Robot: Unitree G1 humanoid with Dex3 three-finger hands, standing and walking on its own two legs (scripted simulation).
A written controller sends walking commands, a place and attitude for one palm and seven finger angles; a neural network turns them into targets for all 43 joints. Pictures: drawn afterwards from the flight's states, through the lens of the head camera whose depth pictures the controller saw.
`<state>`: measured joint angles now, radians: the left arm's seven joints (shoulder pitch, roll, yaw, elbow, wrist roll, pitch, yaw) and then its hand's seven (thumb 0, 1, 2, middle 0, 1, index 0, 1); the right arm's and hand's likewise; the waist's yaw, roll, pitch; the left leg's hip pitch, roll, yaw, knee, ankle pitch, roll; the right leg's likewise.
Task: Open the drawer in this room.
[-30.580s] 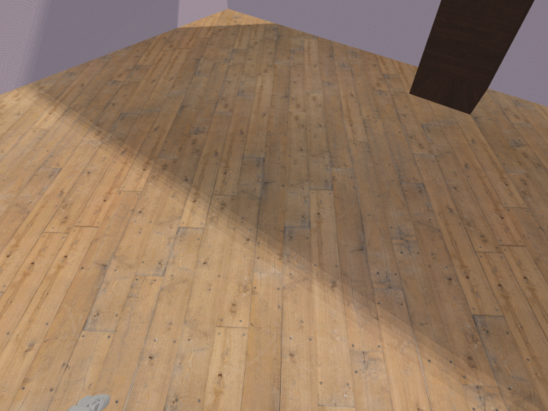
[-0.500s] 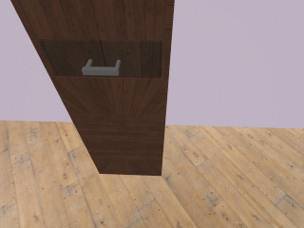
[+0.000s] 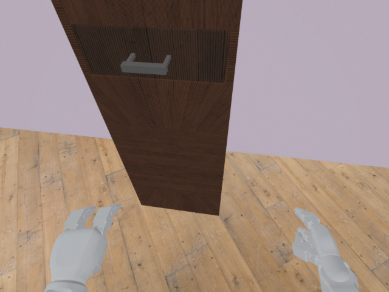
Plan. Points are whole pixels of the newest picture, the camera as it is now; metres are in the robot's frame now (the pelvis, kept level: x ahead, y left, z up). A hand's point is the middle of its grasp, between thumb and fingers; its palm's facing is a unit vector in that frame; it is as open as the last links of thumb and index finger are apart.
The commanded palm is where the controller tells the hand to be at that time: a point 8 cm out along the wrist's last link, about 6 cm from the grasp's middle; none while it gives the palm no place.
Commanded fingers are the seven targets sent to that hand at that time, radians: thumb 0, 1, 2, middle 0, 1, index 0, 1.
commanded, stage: raise the hand with hooked fingers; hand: left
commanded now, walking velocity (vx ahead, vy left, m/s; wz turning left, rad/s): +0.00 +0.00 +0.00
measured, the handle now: (147, 63) +0.58 +0.22 +0.17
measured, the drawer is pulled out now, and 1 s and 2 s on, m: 0.00 0.00 0.00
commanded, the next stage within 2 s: move the hooked fingers above the handle in 1.46 s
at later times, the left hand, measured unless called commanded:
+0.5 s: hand (76, 183) +0.25 +0.26 +0.11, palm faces +0.08 -0.09 -0.99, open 11.6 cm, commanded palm +0.23 +0.26 +0.18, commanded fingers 0.00 -0.22 0.42 -0.28 -1.02 -0.28 -1.02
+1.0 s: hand (37, 118) +0.29 +0.30 +0.23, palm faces +0.17 -0.02 -0.99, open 13.8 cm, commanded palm +0.26 +0.29 +0.30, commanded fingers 0.00 -0.50 0.30 -0.30 -1.20 -0.30 -1.20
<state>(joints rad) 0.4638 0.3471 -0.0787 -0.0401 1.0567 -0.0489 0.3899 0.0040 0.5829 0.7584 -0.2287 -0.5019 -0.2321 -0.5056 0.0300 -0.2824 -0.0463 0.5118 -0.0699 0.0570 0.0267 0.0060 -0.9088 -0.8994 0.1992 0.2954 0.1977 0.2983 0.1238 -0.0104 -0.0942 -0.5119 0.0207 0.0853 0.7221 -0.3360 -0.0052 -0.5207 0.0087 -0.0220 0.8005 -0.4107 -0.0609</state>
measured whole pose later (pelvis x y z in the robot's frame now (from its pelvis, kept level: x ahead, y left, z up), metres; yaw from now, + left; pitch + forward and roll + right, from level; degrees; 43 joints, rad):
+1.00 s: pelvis -0.01 +0.04 +0.03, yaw +3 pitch -3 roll +0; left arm -0.24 0.62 -0.01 -0.12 0.81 0.09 -0.18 0.00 -0.47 0.31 -0.32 -1.18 -0.32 -1.19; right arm 0.05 -0.25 0.05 0.61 0.02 0.15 0.02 0.01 -0.91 -0.90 0.20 0.30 0.20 0.30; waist 0.11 0.11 0.01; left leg -0.17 -0.03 0.04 0.39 -0.18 0.04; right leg -0.13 -0.03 -0.06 0.41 -0.23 0.00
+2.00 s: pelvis -0.01 +0.03 +0.03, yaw +3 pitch +0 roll +0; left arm -0.54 0.62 -0.05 0.22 0.83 0.04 -0.24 0.00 -0.49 0.30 -0.32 -1.20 -0.32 -1.20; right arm 0.12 -0.28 0.04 0.64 0.04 0.13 0.00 0.01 -0.90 -0.90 0.20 0.30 0.20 0.30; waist 0.06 0.09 0.00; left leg -0.24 -0.02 0.03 0.40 -0.16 0.02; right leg -0.21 -0.01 -0.07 0.43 -0.23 -0.02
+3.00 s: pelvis +0.02 +0.03 +0.03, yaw +2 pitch +7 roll +1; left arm -0.97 0.52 -0.20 0.73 0.90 0.00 -0.15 0.00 -0.49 0.30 -0.32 -1.20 -0.32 -1.20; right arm 0.24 -0.29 -0.01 0.68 0.05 0.16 -0.03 0.00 -0.91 -0.90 0.20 0.30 0.20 0.30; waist -0.02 0.06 -0.06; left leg -0.35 -0.01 0.05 0.46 -0.23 0.03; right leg -0.32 -0.01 -0.05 0.48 -0.29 -0.02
